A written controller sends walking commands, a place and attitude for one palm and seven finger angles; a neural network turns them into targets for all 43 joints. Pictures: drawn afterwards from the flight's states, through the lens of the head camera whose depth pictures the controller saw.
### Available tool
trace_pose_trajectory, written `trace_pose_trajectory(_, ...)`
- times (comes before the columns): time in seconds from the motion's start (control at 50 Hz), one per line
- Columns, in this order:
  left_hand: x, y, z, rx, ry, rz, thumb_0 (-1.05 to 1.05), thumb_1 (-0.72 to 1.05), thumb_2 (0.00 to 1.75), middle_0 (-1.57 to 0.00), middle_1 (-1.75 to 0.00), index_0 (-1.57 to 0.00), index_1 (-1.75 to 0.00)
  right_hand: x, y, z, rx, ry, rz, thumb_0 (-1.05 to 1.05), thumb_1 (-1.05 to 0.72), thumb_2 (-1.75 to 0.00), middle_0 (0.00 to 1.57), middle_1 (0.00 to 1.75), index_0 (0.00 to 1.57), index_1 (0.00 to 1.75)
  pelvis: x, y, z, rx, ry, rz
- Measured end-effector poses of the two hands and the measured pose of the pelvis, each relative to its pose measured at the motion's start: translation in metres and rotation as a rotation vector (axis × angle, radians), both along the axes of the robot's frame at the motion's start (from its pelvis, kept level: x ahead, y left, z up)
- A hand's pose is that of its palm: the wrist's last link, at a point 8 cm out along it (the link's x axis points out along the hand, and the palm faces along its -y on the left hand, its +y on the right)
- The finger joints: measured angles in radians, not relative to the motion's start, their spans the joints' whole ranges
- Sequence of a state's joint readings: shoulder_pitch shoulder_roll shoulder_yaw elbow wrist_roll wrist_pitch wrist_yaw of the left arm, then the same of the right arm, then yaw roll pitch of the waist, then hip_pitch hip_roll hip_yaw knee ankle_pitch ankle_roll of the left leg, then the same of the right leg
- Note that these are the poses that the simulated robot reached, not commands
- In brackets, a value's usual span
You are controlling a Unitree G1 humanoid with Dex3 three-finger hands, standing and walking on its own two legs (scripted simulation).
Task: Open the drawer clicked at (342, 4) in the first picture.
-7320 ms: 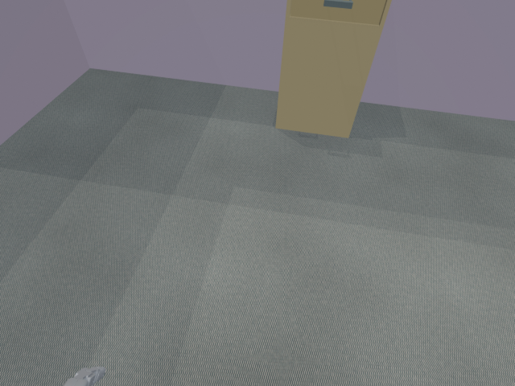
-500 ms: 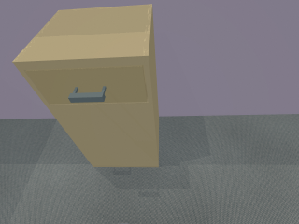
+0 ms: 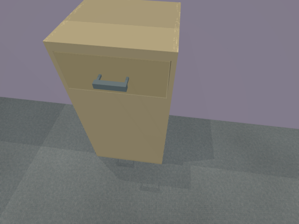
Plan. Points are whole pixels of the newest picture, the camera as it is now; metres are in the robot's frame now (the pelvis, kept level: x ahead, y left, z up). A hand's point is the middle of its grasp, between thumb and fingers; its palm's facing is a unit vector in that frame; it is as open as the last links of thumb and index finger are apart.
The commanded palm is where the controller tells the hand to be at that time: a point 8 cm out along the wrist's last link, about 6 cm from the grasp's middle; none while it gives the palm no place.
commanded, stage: come to a stop and stand still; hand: left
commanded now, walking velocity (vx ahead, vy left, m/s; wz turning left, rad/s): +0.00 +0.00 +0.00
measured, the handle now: (111, 81) +0.59 +0.22 +0.01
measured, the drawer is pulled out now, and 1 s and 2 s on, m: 0.00 0.00 0.00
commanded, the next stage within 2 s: look again from close up in 0.48 s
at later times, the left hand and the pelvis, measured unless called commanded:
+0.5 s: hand out of the picture +0.05 +0.20 -0.17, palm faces +0.01 -0.98 -0.20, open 7.3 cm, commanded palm none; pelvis +0.02 +0.02 +0.01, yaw -1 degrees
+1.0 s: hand out of the picture +0.04 +0.23 -0.17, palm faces +0.01 -0.97 -0.24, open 7.3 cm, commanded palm none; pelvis -0.03 +0.02 +0.00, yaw -1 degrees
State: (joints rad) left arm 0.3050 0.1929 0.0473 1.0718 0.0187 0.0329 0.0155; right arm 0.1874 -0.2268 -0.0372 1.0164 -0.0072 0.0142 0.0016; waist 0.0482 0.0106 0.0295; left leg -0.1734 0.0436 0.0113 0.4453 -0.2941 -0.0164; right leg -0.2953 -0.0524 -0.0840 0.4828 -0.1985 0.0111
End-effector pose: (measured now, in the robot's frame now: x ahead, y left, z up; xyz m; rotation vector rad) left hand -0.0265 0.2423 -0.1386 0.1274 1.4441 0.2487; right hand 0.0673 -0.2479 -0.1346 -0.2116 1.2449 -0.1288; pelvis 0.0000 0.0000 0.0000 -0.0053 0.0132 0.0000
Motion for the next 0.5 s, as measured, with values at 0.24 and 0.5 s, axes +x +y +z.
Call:
trace_pose_trajectory(0.24,0.036,0.004,-0.006,-0.051,-0.027,-0.057,0.00,0.91,0.90,-0.19,-0.30,-0.20,-0.30,-0.016,0.041,-0.004,0.018,0.070,-0.045,0.00,-0.94,-0.90,0.20,0.30,0.20,0.30,0.015,0.021,0.003,0.014,-0.006,-0.015)
trace_pose_trajectory(0.5,0.076,0.008,-0.004,-0.036,-0.090,-0.102,0.00,0.92,0.90,-0.20,-0.30,-0.20,-0.30,-0.053,0.051,-0.005,0.035,0.158,-0.095,0.00,-0.92,-0.90,0.20,0.30,0.20,0.30,0.022,0.023,0.005,0.001,-0.028,-0.018)
